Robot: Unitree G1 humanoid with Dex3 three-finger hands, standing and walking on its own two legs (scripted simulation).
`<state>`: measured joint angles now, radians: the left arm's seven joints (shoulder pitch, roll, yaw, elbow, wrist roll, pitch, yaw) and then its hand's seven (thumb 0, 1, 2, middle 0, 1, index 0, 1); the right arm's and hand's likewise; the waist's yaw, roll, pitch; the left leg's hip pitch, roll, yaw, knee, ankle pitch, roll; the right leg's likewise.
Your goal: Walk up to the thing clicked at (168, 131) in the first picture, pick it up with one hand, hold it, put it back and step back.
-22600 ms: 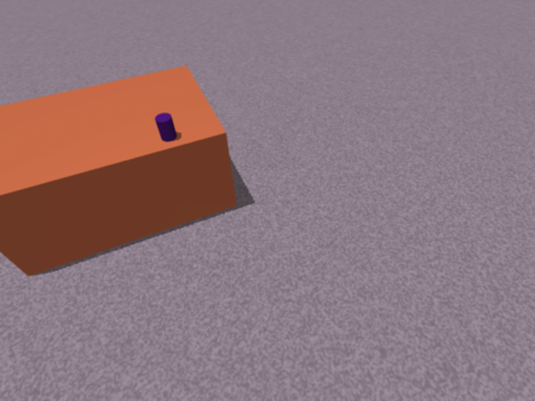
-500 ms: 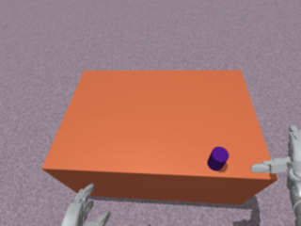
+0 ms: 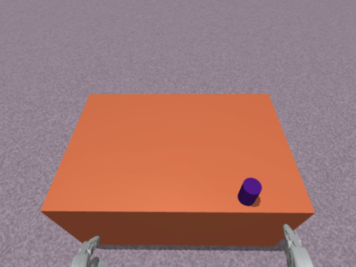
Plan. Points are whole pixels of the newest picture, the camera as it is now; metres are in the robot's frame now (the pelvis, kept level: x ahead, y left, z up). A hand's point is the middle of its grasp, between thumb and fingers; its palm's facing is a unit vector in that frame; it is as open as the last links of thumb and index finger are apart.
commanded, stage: home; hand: right
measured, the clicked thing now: (249, 192) +0.41 -0.22 -0.24
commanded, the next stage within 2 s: stand in 1.96 s
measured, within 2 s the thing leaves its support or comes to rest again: neither
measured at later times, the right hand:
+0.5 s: hand out of the picture +0.12 -0.21 -0.11, palm faces -0.07 +0.93 -0.36, open 17.6 cm
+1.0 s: hand out of the picture +0.07 -0.24 -0.11, palm faces -0.03 +0.92 -0.39, open 17.3 cm
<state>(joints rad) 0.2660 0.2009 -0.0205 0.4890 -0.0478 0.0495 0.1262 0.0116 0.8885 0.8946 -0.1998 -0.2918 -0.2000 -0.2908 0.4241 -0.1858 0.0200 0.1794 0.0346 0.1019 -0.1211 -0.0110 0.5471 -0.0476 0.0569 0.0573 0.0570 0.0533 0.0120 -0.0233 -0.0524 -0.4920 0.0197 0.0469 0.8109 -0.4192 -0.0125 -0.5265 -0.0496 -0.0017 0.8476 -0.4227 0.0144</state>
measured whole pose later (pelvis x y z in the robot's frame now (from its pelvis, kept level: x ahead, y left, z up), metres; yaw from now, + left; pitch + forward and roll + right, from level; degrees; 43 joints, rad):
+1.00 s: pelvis +0.01 +0.01 +0.04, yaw +0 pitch -3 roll +0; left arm 0.16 0.33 -0.01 1.09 0.02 0.02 0.02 0.01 0.91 0.90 -0.20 -0.30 -0.20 -0.30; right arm 0.18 -0.32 0.02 1.07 -0.03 -0.01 -0.03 0.00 0.51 -0.07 0.06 0.06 0.06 0.06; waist 0.01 -0.04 0.03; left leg -0.11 0.03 0.05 0.40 -0.24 0.00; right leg -0.12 -0.03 -0.01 0.37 -0.21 0.03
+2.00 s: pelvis +0.01 +0.00 +0.05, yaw +1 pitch -2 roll +0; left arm 0.10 0.33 0.00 1.15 0.01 0.01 0.01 0.01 0.91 0.90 -0.20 -0.30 -0.20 -0.30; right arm 0.11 -0.34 0.02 1.13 -0.02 0.00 -0.01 0.00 0.52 -0.06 0.06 0.06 0.06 0.06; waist 0.00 -0.01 0.04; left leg -0.09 0.03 0.02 0.33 -0.20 -0.01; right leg -0.08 -0.03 -0.04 0.29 -0.17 0.02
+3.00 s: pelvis +0.01 -0.01 +0.05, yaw +1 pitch -2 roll +0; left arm 0.11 0.34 0.00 1.14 0.01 0.00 0.00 0.01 0.91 0.90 -0.20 -0.30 -0.20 -0.30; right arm 0.12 -0.34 0.01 1.13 -0.02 0.00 0.00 0.01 -0.90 -0.89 0.20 0.30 0.20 0.30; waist 0.00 0.00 0.04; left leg -0.08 0.03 0.01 0.30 -0.19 -0.03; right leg -0.08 -0.02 -0.05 0.30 -0.18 0.01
